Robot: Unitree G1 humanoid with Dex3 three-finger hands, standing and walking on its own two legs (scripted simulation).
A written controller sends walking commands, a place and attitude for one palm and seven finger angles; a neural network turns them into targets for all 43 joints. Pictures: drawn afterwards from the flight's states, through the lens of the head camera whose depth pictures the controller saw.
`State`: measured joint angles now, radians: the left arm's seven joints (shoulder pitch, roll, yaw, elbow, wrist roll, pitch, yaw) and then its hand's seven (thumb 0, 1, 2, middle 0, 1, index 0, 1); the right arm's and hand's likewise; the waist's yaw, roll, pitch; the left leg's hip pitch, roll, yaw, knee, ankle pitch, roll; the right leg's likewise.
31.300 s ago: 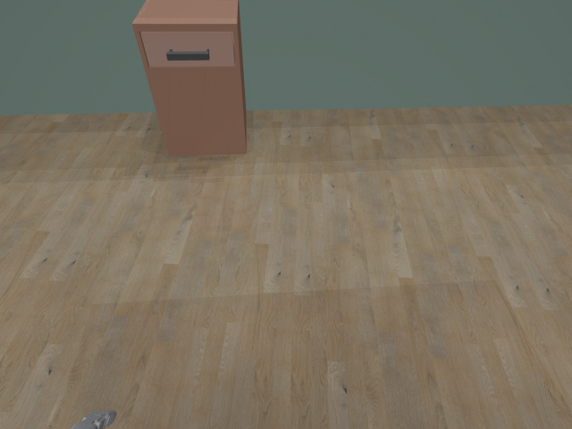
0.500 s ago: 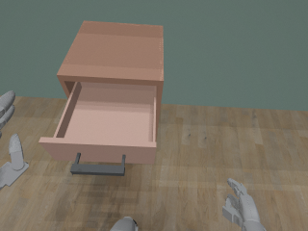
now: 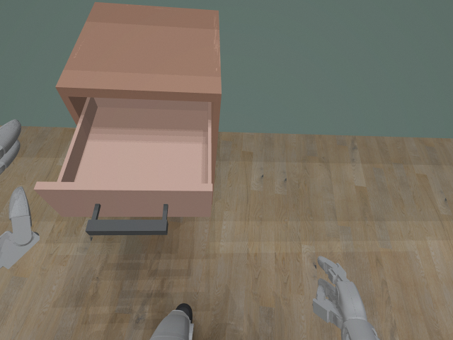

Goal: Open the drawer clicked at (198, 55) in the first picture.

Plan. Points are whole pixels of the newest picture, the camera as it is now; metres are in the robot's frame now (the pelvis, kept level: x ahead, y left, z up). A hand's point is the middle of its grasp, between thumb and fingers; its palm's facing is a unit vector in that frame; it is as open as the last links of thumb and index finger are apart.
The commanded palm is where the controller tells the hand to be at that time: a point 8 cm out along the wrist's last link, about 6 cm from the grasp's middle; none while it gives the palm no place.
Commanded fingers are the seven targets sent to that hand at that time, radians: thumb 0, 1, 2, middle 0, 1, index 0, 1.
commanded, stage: step back with the hand held close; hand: left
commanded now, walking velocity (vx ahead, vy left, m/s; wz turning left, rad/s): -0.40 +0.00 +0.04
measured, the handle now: (130, 217) +0.37 +0.25 -0.17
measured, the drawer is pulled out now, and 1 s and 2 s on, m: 0.29 0.29 0.29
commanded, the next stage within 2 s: stop stepping back and stand still in 0.04 s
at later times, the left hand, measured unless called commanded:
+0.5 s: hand out of the picture +0.09 +0.17 +0.18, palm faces +0.28 -0.82 -0.50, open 7.5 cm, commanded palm +0.01 +0.23 +0.19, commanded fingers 0.00 0.90 0.90 -0.20 -0.30 -0.20 -0.30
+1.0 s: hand out of the picture +0.04 +0.14 +0.19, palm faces +0.41 -0.79 -0.45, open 7.5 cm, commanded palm -0.03 +0.19 +0.19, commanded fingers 0.00 0.90 0.90 -0.20 -0.30 -0.20 -0.30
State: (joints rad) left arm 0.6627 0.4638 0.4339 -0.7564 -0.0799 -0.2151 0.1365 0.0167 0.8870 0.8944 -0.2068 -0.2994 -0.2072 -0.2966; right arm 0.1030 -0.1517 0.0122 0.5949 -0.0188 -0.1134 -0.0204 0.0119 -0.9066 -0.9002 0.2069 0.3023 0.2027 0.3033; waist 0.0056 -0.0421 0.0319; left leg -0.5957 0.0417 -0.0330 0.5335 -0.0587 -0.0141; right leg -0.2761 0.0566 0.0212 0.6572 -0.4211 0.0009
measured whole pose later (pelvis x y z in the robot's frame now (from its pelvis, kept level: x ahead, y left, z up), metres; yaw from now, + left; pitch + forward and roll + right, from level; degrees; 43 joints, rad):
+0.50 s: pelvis -0.10 -0.05 +0.01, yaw +3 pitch +2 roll +1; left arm 0.71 0.45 0.36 -0.78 -0.05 -0.14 0.16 0.02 0.89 0.89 -0.21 -0.30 -0.21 -0.30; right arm 0.16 -0.18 0.01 0.55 0.01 -0.10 -0.03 0.01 -0.91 -0.90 0.20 0.30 0.20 0.30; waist -0.03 -0.05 0.09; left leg -0.38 -0.03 0.01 0.54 -0.20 0.03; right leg -0.33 0.00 -0.04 0.58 -0.30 0.01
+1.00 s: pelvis -0.14 -0.10 +0.02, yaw +5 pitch -1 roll +0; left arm 0.67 0.41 0.35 -0.67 -0.04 -0.18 0.20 0.02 0.88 0.89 -0.21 -0.30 -0.21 -0.30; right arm 0.21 -0.21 -0.01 0.60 0.01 -0.08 -0.05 0.01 -0.91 -0.90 0.20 0.30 0.20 0.30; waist -0.02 -0.01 0.04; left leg -0.25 0.04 -0.04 0.51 -0.25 -0.02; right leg -0.26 0.06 -0.10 0.43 -0.17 -0.08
